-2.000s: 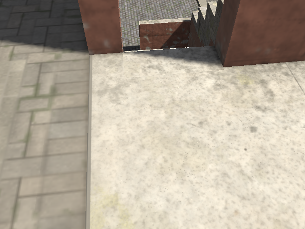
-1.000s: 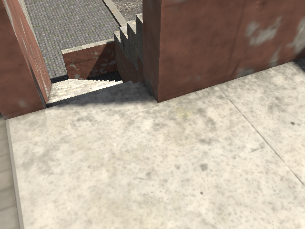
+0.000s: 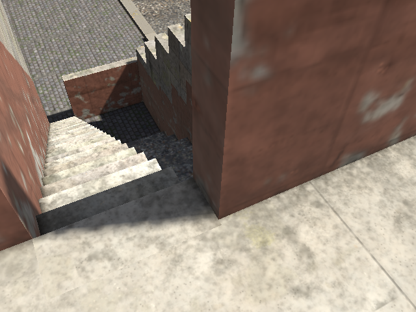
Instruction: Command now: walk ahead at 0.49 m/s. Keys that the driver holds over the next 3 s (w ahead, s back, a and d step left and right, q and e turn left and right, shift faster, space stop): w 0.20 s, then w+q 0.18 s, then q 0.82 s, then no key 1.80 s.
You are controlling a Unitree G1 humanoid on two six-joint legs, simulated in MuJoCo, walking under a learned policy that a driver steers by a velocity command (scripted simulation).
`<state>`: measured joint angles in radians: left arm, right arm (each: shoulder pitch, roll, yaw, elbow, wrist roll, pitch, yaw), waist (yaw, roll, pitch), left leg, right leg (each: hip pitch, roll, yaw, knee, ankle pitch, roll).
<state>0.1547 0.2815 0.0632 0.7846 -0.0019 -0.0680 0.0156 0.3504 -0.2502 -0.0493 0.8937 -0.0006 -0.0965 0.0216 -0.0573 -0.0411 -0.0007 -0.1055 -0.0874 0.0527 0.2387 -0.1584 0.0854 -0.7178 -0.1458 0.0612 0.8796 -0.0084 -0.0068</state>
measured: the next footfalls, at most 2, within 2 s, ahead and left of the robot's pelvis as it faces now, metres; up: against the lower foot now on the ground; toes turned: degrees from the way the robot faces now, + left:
right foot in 0.24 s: +0.33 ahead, -0.16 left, +0.00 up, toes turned -2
left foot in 0.74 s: +0.51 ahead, +0.13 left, +0.00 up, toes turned +15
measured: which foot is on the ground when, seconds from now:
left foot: down 0.00-0.26, up 0.28-0.72, down 0.74-1.00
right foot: up 0.00-0.22, down 0.24-0.76, up 0.78-1.00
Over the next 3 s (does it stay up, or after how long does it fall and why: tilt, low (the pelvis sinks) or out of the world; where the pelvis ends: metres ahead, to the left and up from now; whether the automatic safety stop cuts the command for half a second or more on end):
stays up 0.45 0.00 0.00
